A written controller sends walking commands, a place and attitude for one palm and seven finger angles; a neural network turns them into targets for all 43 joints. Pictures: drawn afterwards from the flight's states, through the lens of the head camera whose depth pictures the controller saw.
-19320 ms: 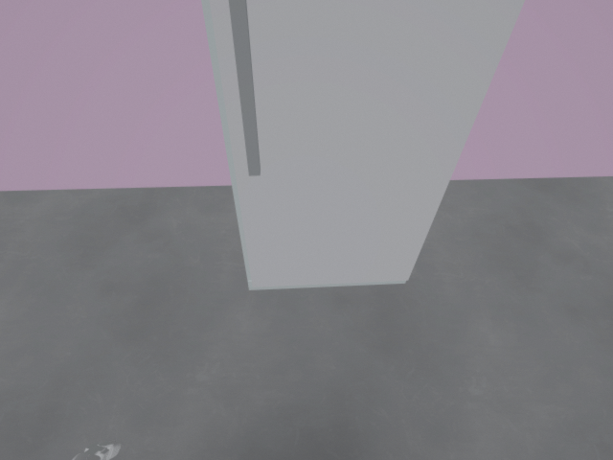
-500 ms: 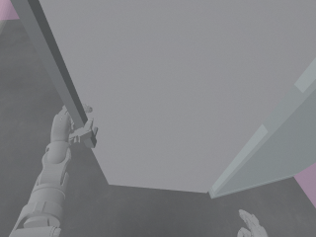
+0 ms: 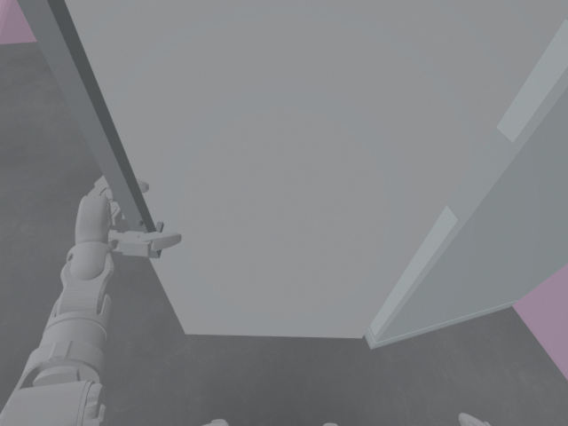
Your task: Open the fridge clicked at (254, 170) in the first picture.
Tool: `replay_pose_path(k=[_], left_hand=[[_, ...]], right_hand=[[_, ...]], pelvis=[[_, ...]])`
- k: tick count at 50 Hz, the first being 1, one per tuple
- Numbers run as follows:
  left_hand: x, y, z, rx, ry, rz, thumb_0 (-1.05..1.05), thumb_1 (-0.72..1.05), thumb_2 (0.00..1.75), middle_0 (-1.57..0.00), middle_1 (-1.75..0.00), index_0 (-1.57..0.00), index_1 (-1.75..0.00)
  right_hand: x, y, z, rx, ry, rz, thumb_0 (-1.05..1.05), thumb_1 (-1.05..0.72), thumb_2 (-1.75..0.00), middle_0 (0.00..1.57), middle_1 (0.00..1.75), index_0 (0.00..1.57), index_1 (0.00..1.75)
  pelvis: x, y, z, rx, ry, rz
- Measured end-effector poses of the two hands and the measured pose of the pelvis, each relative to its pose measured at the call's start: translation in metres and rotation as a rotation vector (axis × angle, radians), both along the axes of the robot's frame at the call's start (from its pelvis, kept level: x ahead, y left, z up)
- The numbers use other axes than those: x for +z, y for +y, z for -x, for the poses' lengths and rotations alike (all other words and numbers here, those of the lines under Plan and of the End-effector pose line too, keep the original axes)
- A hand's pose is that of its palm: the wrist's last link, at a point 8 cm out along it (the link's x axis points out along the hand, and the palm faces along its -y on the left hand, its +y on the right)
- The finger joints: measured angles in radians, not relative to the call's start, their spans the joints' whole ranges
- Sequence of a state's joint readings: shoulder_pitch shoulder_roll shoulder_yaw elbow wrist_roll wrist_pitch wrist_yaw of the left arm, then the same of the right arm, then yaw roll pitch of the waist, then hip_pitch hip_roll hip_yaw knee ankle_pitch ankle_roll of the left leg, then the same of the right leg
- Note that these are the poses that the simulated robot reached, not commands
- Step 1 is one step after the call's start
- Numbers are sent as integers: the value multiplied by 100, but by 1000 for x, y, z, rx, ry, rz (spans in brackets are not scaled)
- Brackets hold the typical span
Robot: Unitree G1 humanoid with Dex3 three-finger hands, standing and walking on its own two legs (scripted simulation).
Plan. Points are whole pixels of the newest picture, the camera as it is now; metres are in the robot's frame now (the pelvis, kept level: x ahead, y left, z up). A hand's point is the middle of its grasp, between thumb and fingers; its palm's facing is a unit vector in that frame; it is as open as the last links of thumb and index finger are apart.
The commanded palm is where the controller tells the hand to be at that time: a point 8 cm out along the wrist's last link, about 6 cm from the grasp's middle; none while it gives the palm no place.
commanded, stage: loosen the grip on the handle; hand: left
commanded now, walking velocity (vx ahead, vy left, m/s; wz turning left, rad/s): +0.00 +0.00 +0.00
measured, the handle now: (114, 138) +0.44 +0.24 +0.17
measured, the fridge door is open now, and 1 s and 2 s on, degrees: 73 71 71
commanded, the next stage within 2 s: slip the hand off the handle in 0.24 s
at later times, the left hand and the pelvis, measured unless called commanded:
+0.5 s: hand (121, 218) +0.42 +0.26 +0.03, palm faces +0.26 -0.94 -0.20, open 14.2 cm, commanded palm +0.37 +0.31 +0.06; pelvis +0.04 +0.02 -0.01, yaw -1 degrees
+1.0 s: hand (78, 226) +0.39 +0.32 +0.04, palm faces +0.27 -0.94 -0.21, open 14.6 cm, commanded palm +0.35 +0.35 +0.06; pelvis +0.05 +0.02 -0.01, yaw -1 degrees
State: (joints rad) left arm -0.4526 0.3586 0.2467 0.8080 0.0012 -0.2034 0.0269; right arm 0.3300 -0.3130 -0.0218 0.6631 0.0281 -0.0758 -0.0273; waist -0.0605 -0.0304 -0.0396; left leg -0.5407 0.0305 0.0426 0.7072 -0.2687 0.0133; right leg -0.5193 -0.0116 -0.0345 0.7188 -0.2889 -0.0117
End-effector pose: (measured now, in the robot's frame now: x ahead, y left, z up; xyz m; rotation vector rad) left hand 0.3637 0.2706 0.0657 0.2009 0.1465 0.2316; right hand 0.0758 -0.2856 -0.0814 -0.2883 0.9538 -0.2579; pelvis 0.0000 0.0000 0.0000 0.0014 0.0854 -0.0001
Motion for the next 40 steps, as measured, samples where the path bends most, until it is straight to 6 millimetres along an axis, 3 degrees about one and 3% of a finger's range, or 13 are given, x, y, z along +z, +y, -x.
replay_pose_path(k=[4,9,19,28,40], left_hand=[[-6,3,-3,13,9,7,0,-35,30,-36,-131,-40,-134],[-10,10,-6,17,-7,-1,0,-47,24,-33,-126,-36,-128],[-12,13,-16,11,-11,12,-1,-54,21,-27,-117,-37,-124],[-16,51,-16,68,25,11,-1,-54,21,-26,-116,-30,-118],[-16,73,-4,54,21,10,-1,-54,21,-25,-115,-26,-115]], right_hand=[[-4,8,4,-2,3,-3,1,-90,-90,21,30,20,30],[-12,25,-3,8,-7,-35,1,-90,-90,21,30,20,30],[-19,53,-45,70,-27,-81,1,-90,-90,21,30,21,30],[-12,51,-77,76,-66,-59,1,-90,-90,21,30,21,30],[-14,44,-86,77,-37,-27,1,-90,-90,21,30,21,30]], pelvis=[[-2,2,0,-10,12,5],[-5,5,-6,-16,29,13],[-7,13,-27,-6,57,21],[-8,16,-44,-13,80,27],[-10,19,-55,0,93,36]])
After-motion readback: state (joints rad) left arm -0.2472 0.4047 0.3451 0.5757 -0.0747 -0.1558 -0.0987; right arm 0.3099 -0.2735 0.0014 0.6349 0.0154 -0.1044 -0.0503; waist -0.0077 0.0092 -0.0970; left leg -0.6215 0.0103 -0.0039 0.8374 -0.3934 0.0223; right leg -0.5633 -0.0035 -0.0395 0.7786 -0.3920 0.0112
